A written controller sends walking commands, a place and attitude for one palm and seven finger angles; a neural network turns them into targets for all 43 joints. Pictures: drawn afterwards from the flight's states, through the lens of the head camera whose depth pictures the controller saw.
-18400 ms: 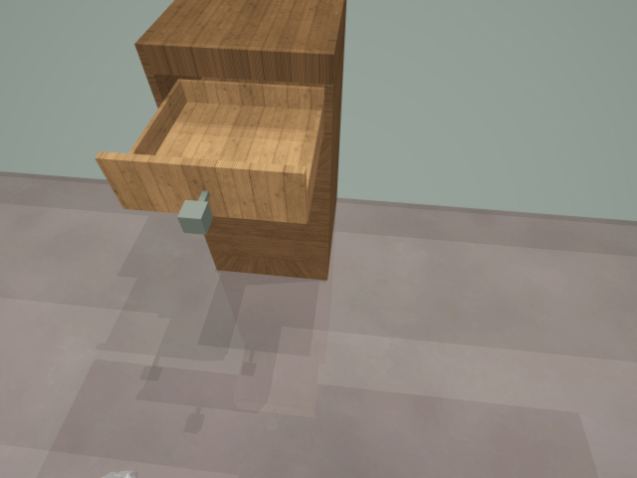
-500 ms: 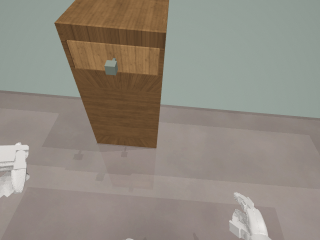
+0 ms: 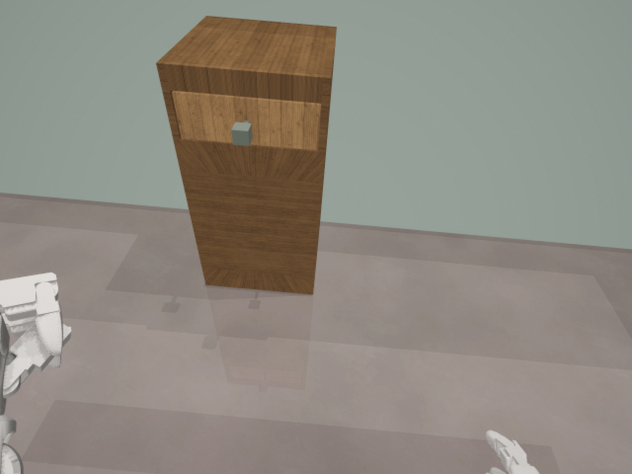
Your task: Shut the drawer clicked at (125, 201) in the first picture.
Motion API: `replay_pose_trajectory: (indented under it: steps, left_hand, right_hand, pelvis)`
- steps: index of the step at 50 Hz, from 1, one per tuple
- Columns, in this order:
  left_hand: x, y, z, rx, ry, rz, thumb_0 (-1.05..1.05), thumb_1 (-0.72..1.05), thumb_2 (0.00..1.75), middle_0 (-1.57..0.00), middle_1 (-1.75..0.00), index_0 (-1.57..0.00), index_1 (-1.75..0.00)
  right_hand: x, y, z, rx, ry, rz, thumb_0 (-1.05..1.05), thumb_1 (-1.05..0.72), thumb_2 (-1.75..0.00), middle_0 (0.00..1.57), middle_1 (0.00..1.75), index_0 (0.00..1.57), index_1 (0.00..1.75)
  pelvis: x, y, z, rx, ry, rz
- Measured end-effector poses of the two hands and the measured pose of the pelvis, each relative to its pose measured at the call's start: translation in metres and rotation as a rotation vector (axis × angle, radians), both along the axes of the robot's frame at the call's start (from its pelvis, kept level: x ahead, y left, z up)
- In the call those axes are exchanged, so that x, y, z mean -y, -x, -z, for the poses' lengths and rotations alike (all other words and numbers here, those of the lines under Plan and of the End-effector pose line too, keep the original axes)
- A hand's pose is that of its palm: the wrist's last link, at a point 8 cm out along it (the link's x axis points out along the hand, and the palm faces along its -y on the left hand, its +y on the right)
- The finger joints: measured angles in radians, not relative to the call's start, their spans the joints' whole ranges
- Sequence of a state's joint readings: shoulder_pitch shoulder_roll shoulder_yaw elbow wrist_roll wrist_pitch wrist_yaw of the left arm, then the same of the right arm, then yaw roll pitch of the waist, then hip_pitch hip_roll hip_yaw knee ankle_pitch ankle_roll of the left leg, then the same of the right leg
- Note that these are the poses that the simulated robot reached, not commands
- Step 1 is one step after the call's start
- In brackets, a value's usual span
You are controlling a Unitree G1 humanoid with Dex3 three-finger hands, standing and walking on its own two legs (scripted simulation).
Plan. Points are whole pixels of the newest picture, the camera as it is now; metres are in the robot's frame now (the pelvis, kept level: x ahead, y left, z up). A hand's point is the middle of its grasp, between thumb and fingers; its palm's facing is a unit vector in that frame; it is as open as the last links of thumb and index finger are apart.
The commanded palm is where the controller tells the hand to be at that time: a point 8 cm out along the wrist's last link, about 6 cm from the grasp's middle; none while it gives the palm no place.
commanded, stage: stop stepping back and stand still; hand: left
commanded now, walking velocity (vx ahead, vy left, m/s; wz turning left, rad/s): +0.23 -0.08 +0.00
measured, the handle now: (243, 130) +0.94 +0.23 -0.03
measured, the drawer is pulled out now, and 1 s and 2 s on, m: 0.00 0.00 0.00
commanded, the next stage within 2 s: let the arm hang, fingers relaxed in 1.32 s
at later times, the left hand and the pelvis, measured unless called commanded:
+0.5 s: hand out of the picture +0.12 +0.25 +0.18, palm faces +0.46 -0.78 -0.43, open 3.3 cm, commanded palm +0.05 +0.28 +0.19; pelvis -0.06 -0.01 +0.00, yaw +4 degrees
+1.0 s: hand (10, 420) +0.12 +0.24 +0.17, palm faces +0.44 -0.77 -0.47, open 3.3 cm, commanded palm +0.06 +0.28 +0.19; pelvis -0.05 -0.01 +0.01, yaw +5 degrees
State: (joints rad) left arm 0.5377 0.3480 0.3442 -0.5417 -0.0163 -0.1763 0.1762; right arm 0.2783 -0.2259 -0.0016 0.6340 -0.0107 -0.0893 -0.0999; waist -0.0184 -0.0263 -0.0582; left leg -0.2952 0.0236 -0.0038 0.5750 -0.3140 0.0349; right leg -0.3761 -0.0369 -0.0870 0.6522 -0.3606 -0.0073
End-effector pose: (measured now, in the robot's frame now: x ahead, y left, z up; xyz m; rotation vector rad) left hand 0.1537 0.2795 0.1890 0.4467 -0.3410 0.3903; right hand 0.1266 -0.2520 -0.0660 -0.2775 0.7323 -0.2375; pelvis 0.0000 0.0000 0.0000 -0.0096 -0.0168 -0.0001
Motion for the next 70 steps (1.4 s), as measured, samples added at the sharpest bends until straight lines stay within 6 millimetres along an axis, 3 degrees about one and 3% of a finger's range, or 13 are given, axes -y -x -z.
replay_pose_trajectory:
  steps: [6, 10, 13, 16, 19, 24, 29, 33, 42, 50, 61, 70]
  left_hand:
    - [0.012, 0.022, -0.003, -0.051, -0.073, 0.038, 0.02, 0.89, 0.90, -1.40, -1.60, -1.41, -1.60]
    - [0.018, 0.049, -0.008, -0.033, -0.126, 0.044, 0.02, 0.88, 0.90, -1.40, -1.60, -1.41, -1.60]
    - [0.012, 0.064, -0.013, -0.005, -0.098, 0.008, 0.02, 0.88, 0.90, -1.40, -1.60, -1.41, -1.60]
    - [0.004, 0.072, -0.012, 0.005, -0.055, -0.030, 0.02, 0.88, 0.90, -1.40, -1.60, -1.41, -1.60]
    - [-0.003, 0.075, -0.008, 0.019, -0.051, -0.036, 0.02, 0.88, 0.90, -1.41, -1.60, -1.41, -1.60]
    - [-0.003, 0.078, -0.008, -0.013, -0.087, -0.037, 0.02, 0.88, 0.90, -1.40, -1.60, -1.41, -1.60]
    - [0.007, 0.091, -0.004, -0.053, -0.116, -0.050, 0.02, 0.89, 0.90, -1.40, -1.60, -1.41, -1.60]
    - [0.008, 0.097, -0.006, -0.036, -0.070, -0.062, 0.02, 0.88, 0.90, -1.40, -1.60, -1.41, -1.60]
    - [-0.009, 0.087, -0.004, -0.071, -0.102, -0.090, 0.02, 0.88, 0.90, -1.40, -1.60, -1.41, -1.60]
    - [0.000, 0.073, -0.003, -0.125, -0.078, -0.065, 0.02, 0.88, 0.90, -1.40, -1.60, -1.41, -1.60]
    - [-0.014, 0.054, 0.000, -0.177, -0.075, -0.068, 0.02, 0.88, 0.90, -1.40, -1.60, -1.41, -1.60]
    - [-0.015, 0.051, 0.002, -0.184, -0.054, -0.055, 0.02, 0.88, 0.90, -1.40, -1.60, -1.41, -1.60]
  right_hand:
    - [-0.009, 0.032, 0.003, 0.027, -0.085, 0.008, 0.01, -0.91, -0.89, 0.20, 0.30, 0.20, 0.29]
    - [-0.007, 0.042, 0.016, -0.041, -0.082, -0.045, 0.01, -0.91, -0.89, 0.20, 0.30, 0.20, 0.30]
    - [-0.005, 0.046, 0.014, -0.078, -0.063, -0.054, 0.01, -0.91, -0.89, 0.20, 0.30, 0.20, 0.30]
    - [-0.005, 0.046, 0.004, -0.052, -0.034, -0.052, 0.01, -0.91, -0.89, 0.20, 0.30, 0.20, 0.30]
    - [-0.006, 0.040, 0.000, 0.021, -0.003, -0.061, 0.01, -0.91, -0.89, 0.20, 0.30, 0.20, 0.30]
    - [-0.020, 0.036, -0.004, 0.072, -0.077, -0.076, 0.01, -0.91, -0.89, 0.20, 0.30, 0.20, 0.29]
    - [-0.027, 0.031, 0.009, 0.040, -0.114, -0.137, 0.01, -0.91, -0.89, 0.20, 0.30, 0.20, 0.30]
    - [-0.025, 0.032, 0.012, -0.031, -0.085, -0.159, 0.01, -0.91, -0.89, 0.20, 0.30, 0.20, 0.30]
    - [-0.028, 0.025, 0.008, -0.001, -0.071, -0.128, 0.01, -0.91, -0.89, 0.20, 0.30, 0.20, 0.29]
    - [-0.035, 0.009, 0.009, -0.014, -0.111, -0.152, 0.01, -0.91, -0.89, 0.20, 0.30, 0.20, 0.30]
    - [-0.039, -0.016, -0.003, 0.011, -0.089, -0.133, 0.01, -0.91, -0.89, 0.20, 0.30, 0.20, 0.29]
    - [-0.045, -0.028, -0.009, 0.029, -0.085, -0.139, 0.01, -0.91, -0.89, 0.20, 0.30, 0.20, 0.29]
  pelvis:
    - [0.011, 0.019, -0.003, 0.032, -0.013, -0.021]
    - [0.016, 0.035, 0.004, 0.029, -0.025, -0.035]
    - [0.014, 0.041, -0.002, 0.020, -0.028, -0.039]
    - [0.009, 0.044, -0.007, 0.013, -0.033, -0.036]
    - [0.001, 0.053, 0.000, 0.021, -0.010, -0.048]
    - [0.007, 0.060, -0.002, 0.043, -0.017, -0.061]
    - [0.017, 0.064, 0.006, 0.027, -0.022, -0.072]
    - [0.015, 0.065, 0.001, 0.022, -0.019, -0.084]
    - [0.006, 0.058, -0.001, 0.018, -0.025, -0.095]
    - [0.006, 0.046, -0.006, -0.001, -0.004, -0.093]
    - [-0.004, 0.033, -0.012, -0.012, -0.012, -0.080]
    - [-0.008, 0.029, -0.014, -0.019, -0.006, -0.076]
